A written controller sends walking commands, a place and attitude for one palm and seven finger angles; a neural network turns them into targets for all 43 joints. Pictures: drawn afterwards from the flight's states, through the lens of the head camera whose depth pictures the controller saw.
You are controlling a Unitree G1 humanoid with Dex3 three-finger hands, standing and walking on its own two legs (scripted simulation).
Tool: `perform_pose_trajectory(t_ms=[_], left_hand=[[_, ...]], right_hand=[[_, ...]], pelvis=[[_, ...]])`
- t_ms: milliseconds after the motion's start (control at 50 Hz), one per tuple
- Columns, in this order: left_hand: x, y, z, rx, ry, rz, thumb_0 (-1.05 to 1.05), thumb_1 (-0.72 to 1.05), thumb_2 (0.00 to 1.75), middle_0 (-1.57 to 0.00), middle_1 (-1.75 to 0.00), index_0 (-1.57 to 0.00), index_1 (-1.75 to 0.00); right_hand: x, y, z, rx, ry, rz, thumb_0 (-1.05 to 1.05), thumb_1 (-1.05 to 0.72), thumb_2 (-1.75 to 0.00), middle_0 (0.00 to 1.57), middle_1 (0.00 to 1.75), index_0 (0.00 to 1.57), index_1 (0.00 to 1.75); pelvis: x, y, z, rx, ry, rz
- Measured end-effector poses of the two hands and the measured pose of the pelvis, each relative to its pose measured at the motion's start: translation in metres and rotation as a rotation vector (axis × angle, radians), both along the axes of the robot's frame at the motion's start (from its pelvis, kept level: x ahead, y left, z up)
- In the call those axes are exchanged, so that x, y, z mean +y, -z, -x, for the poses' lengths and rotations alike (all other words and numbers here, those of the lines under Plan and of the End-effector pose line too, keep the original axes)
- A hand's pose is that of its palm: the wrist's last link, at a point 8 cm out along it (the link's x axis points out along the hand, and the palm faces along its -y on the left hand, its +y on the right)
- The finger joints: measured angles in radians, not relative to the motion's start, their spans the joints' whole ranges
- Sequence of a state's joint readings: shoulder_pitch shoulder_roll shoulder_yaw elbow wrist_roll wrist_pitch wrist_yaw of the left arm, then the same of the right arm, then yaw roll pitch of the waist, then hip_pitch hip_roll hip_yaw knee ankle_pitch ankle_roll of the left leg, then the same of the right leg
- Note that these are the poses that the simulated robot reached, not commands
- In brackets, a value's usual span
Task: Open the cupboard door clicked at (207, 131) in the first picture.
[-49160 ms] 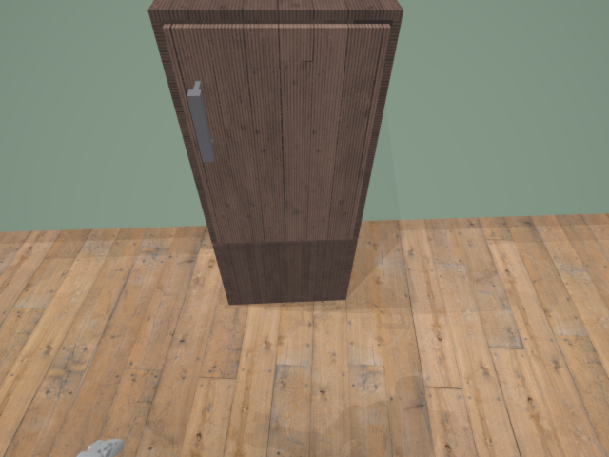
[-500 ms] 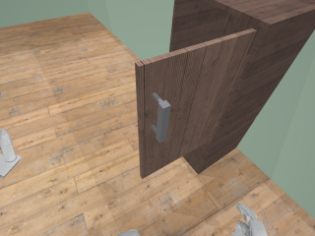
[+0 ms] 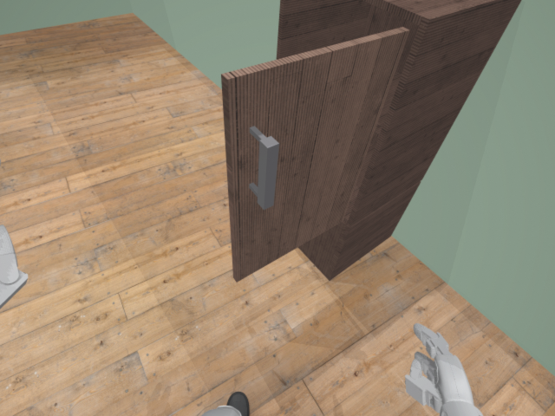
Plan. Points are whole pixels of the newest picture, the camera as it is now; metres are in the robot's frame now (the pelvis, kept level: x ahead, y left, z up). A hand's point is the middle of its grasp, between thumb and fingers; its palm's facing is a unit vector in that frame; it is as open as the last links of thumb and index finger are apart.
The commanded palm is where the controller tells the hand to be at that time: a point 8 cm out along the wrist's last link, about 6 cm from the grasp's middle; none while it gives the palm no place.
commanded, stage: stop stepping back and stand still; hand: left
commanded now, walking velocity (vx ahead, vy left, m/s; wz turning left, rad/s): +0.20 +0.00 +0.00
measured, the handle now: (260, 169) +0.51 +0.06 +0.06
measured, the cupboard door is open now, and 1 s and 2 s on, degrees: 88 88 88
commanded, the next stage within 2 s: let the arm hang, fingers relaxed in 0.68 s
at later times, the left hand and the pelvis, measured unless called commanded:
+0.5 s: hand out of the picture +0.14 +0.27 +0.17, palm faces +0.38 -0.80 -0.46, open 7.4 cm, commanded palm +0.08 +0.31 +0.19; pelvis -0.06 +0.01 +0.01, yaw +0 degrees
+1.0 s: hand out of the picture +0.09 +0.20 -0.12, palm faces +0.01 -0.97 -0.25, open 7.4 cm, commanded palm none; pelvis -0.05 +0.01 +0.00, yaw +1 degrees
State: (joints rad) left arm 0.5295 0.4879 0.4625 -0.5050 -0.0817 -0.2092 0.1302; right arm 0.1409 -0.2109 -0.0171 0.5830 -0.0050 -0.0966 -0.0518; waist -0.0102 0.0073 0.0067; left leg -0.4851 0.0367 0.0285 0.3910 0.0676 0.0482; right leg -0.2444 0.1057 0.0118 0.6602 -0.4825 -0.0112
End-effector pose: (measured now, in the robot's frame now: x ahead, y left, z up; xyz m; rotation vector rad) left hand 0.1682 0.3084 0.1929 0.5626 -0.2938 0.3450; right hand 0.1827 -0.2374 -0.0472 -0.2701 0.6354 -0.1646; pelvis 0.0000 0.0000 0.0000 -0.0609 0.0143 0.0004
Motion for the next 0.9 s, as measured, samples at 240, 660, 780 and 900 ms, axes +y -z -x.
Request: perform_pose_trajectory(t_ms=[240, 660, 780, 900], left_hand=[[0.004, 0.0, 0.061, -0.077, -0.081, 0.069, 0.02, 0.89, 0.9, -0.22, -0.3, -0.22, -0.3], [0.003, 0.006, 0.083, 0.021, -0.077, 0.048, 0.02, 0.89, 0.9, -0.22, -0.3, -0.22, -0.3], [0.008, 0.012, 0.063, 0.008, -0.097, 0.095, 0.02, 0.89, 0.9, -0.21, -0.3, -0.21, -0.3], [0.001, 0.155, 0.032, 0.613, -0.101, 0.273, 0.01, 0.9, 0.9, -0.2, -0.3, -0.2, -0.3]], right_hand=[[0.006, 0.021, 0.085, 0.144, 0.015, 0.018, 0.02, -0.9, -0.9, 0.2, 0.3, 0.2, 0.3], [0.014, 0.025, 0.115, 0.124, 0.02, -0.037, 0.02, -0.9, -0.9, 0.2, 0.3, 0.2, 0.3], [0.007, 0.02, 0.102, 0.108, 0.047, -0.019, 0.02, -0.9, -0.9, 0.2, 0.3, 0.2, 0.3], [0.003, 0.053, 0.095, 0.235, -0.008, -0.064, 0.01, -0.91, -0.9, 0.2, 0.3, 0.2, 0.3]], pelvis=[[0.009, -0.004, 0.033, -0.006, -0.02, -0.017], [0.011, -0.008, 0.061, -0.035, 0.002, -0.027], [0.013, -0.009, 0.051, -0.043, 0.0, -0.041], [0.017, -0.004, 0.052, -0.004, -0.021, -0.053]])
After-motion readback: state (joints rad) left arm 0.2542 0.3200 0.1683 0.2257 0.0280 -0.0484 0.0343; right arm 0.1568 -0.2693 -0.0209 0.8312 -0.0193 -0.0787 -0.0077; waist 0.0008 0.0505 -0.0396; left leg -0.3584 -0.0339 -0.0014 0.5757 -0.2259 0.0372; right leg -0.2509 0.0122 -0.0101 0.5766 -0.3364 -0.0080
